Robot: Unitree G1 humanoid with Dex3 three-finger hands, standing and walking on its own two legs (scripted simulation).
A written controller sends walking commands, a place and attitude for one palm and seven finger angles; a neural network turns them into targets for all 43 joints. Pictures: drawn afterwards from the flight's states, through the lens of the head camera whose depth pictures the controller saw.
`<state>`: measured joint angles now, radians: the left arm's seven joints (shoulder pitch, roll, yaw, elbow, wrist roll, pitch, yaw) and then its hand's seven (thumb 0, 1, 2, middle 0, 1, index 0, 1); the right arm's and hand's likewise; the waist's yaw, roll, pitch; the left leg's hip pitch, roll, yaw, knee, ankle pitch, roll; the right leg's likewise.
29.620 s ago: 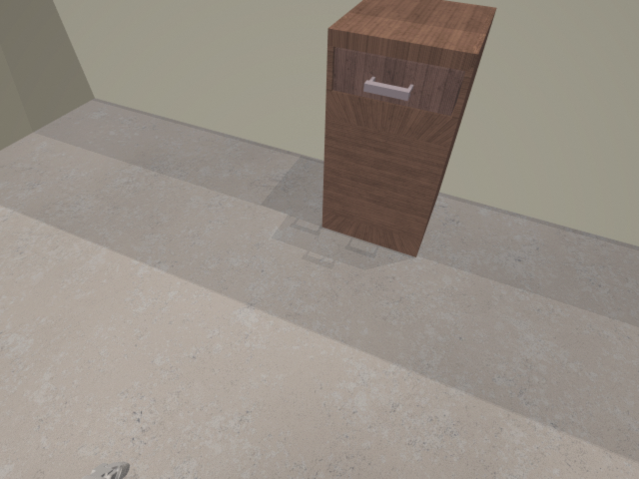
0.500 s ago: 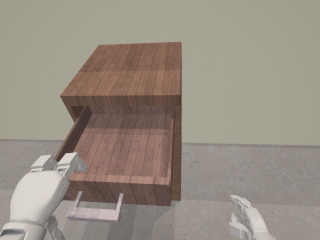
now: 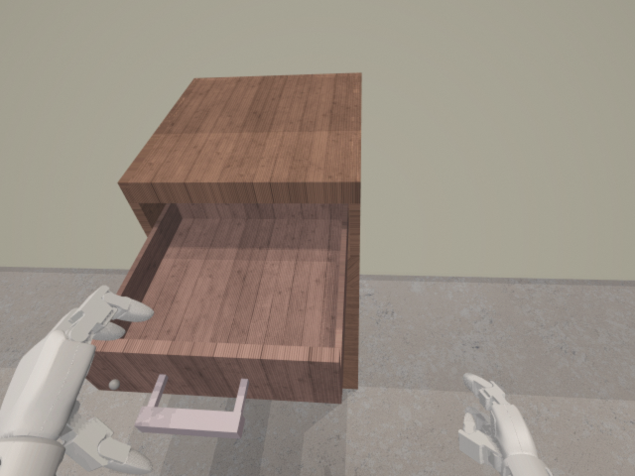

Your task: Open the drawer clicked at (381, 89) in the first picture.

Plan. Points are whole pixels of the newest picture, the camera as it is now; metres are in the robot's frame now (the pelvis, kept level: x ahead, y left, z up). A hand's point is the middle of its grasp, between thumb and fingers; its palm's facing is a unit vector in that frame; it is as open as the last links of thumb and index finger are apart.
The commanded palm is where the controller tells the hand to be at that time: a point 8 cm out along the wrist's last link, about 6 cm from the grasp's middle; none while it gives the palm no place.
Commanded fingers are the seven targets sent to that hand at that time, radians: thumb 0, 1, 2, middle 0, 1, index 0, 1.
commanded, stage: draw the hand back to the body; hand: left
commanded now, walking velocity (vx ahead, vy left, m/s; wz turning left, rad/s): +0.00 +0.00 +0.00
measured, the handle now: (196, 403) +0.21 +0.21 -0.04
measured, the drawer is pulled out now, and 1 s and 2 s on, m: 0.30 0.30 0.30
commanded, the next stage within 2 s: step back with the hand held close in 0.92 s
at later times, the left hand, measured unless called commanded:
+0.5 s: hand (113, 348) +0.19 +0.22 +0.16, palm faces +0.34 -0.85 -0.40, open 10.6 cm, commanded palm +0.14 +0.27 +0.18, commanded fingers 0.00 0.55 0.75 -0.22 -0.52 -0.22 -0.52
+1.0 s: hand (110, 347) +0.18 +0.22 +0.17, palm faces +0.39 -0.83 -0.40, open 7.5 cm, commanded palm +0.13 +0.26 +0.19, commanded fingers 0.00 0.90 0.90 -0.20 -0.30 -0.20 -0.30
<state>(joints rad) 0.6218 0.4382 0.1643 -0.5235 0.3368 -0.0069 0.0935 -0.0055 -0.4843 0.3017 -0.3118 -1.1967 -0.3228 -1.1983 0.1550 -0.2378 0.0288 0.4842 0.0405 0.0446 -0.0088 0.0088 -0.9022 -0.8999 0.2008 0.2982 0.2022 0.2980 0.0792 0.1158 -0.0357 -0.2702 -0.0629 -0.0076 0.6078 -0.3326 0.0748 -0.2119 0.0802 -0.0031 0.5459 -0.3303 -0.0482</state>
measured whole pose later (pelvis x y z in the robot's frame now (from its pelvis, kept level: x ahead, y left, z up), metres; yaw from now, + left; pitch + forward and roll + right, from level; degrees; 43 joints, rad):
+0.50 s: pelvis +0.01 -0.01 +0.01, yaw +1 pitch -1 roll -1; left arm 0.60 0.34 0.26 -0.50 -0.08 -0.10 0.09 0.00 0.21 0.60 -0.26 -0.74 -0.26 -0.74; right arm 0.20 -0.22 0.01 0.60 0.03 -0.09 -0.05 0.01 -0.90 -0.90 0.20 0.30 0.20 0.30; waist 0.04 0.07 -0.02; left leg -0.18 -0.07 -0.03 0.48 -0.28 0.06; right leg -0.12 0.07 -0.01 0.42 -0.29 -0.06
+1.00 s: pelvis +0.01 -0.02 +0.01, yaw +2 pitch -2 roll +0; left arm 0.56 0.34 0.28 -0.47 -0.09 -0.09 0.09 0.01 0.86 0.88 -0.21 -0.32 -0.22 -0.32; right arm 0.18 -0.21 0.02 0.60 0.03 -0.08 -0.06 0.01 -0.90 -0.90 0.20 0.30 0.20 0.30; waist 0.05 0.08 -0.02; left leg -0.15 -0.06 -0.04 0.45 -0.26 0.05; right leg -0.08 0.08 -0.03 0.38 -0.27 -0.07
